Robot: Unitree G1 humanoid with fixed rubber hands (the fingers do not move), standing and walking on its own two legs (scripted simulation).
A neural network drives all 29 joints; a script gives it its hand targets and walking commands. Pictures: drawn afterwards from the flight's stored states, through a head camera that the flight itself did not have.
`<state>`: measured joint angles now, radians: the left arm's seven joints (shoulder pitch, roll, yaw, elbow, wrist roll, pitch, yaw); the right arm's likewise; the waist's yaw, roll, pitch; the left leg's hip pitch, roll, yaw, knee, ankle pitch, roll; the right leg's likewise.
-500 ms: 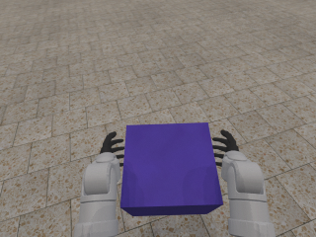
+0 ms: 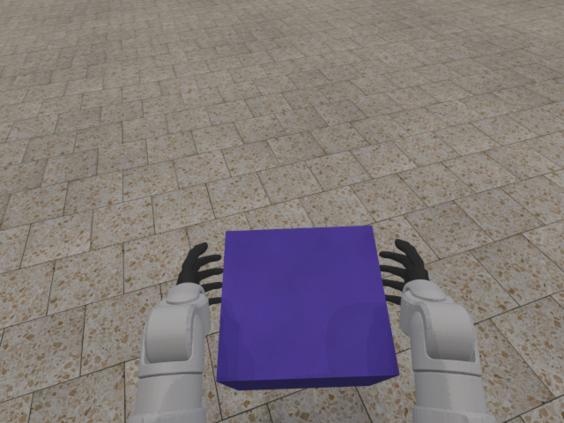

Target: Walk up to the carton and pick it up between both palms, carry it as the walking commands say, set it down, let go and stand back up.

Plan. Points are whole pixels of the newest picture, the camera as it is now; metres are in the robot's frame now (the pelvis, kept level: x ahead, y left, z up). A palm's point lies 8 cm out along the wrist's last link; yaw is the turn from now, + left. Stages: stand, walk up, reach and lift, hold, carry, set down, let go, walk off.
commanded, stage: carry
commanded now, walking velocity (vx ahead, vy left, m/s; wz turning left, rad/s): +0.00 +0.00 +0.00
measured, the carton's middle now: (301, 312) +0.30 +0.00 -0.03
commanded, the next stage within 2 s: none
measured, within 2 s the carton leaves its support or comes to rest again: neither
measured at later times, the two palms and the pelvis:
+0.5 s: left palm (190, 295) +0.28 +0.16 +0.06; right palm (411, 290) +0.28 -0.15 +0.06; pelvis +0.00 +0.00 +0.00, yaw +0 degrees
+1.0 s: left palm (189, 297) +0.28 +0.16 +0.05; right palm (408, 291) +0.28 -0.15 +0.06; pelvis +0.00 +0.00 +0.00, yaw +0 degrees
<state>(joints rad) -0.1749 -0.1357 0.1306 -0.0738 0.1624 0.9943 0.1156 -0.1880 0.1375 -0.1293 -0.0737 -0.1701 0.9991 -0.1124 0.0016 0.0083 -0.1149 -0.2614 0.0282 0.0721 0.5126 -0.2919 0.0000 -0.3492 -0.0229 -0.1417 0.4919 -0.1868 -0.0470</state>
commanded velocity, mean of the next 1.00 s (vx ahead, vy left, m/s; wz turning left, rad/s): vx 0.00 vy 0.00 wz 0.00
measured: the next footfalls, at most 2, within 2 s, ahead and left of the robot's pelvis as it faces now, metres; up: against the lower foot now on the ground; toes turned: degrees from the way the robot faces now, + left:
none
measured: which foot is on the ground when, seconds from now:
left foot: down 0.00-1.00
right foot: down 0.00-1.00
